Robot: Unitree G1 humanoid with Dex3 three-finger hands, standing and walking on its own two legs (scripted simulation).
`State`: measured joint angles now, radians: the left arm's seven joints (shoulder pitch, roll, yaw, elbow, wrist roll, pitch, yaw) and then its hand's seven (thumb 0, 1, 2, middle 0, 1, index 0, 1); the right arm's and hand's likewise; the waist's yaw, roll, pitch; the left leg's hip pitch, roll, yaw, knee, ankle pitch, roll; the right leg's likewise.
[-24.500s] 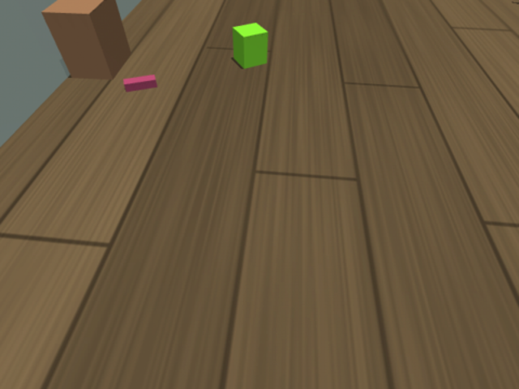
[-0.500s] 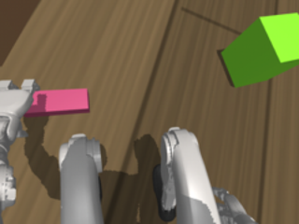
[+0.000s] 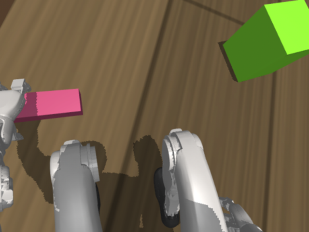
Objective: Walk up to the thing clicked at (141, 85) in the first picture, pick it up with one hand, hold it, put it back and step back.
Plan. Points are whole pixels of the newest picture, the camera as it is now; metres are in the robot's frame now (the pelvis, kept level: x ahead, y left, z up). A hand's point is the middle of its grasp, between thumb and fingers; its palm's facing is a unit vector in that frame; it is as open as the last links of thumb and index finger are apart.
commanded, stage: rise first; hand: left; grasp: from above
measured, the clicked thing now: (45, 105) +0.46 +0.29 -0.29
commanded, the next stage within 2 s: approach in 1.64 s
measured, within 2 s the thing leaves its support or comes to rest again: neither
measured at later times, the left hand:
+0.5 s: hand (18, 114) +0.41 +0.32 -0.19, palm faces -0.46 -0.09 -0.89, open 14.2 cm
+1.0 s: hand (18, 108) +0.43 +0.32 -0.19, palm faces -0.45 -0.09 -0.89, open 14.2 cm
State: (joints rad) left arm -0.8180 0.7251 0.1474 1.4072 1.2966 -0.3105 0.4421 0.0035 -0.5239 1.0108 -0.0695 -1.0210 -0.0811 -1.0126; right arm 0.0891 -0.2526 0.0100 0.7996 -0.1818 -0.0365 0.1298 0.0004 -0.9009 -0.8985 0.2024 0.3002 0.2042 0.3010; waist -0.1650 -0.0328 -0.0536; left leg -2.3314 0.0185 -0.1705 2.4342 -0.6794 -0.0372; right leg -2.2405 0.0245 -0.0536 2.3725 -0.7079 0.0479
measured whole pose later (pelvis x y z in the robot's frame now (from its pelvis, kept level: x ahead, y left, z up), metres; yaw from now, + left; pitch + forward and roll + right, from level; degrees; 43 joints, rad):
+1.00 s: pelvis +0.00 +0.00 -0.01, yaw -1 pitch +32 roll -9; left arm -0.89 0.79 0.15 1.48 1.31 -0.30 0.45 0.00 -0.57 1.06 -0.07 -1.02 -0.07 -1.03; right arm 0.10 -0.26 0.07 0.79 -0.21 -0.05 0.14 0.00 -0.90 -0.90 0.20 0.30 0.20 0.30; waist -0.21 -0.04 -0.03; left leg -2.36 0.01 -0.19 2.47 -0.69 -0.04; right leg -2.25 0.03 -0.07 2.39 -0.71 0.05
